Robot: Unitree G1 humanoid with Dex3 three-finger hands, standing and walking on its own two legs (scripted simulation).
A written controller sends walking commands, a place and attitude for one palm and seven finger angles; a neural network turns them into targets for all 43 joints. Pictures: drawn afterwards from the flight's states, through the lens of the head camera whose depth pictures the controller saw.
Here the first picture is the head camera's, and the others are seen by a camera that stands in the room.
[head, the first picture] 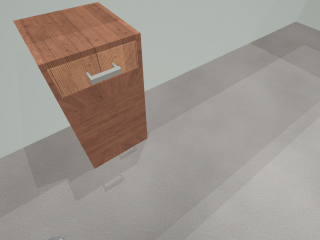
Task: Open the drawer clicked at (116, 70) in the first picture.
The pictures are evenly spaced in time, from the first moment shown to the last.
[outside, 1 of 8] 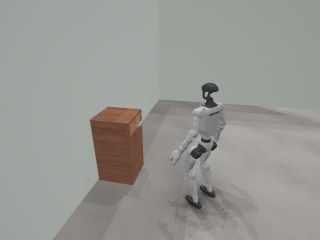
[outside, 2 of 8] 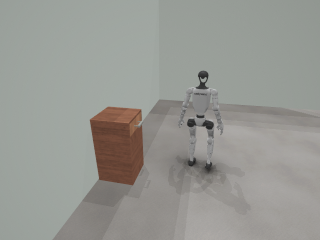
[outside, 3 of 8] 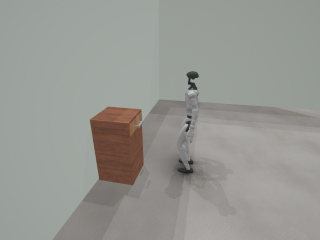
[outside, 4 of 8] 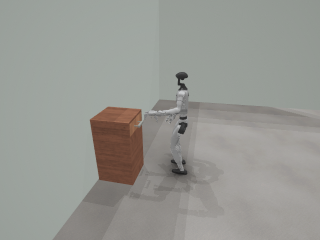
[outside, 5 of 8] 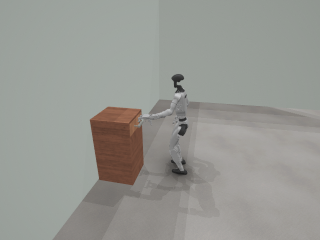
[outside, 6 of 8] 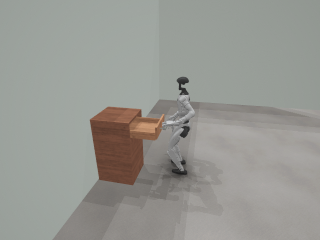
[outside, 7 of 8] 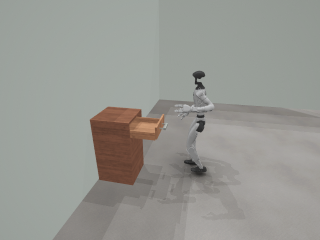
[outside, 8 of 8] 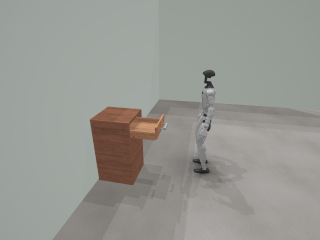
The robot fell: no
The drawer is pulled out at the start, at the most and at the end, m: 0.00 0.30 0.30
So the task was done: yes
